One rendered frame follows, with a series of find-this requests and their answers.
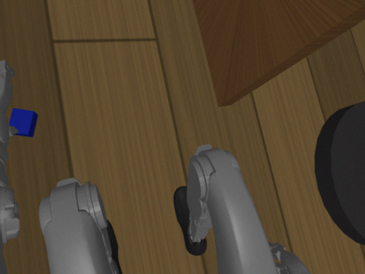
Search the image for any left robot arm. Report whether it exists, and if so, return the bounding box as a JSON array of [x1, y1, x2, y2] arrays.
[[0, 112, 20, 274]]

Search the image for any small box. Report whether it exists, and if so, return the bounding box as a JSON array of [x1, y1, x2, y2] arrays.
[[9, 108, 38, 137]]

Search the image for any left robot foot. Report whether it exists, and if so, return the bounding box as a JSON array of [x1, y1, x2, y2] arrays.
[[106, 220, 122, 274]]

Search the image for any right robot foot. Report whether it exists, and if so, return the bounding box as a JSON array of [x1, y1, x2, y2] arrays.
[[173, 186, 207, 256]]

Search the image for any left robot hand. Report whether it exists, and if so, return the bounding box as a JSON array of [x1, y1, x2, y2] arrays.
[[0, 60, 19, 137]]

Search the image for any right robot hand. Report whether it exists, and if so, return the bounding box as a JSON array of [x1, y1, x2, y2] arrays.
[[269, 242, 311, 274]]

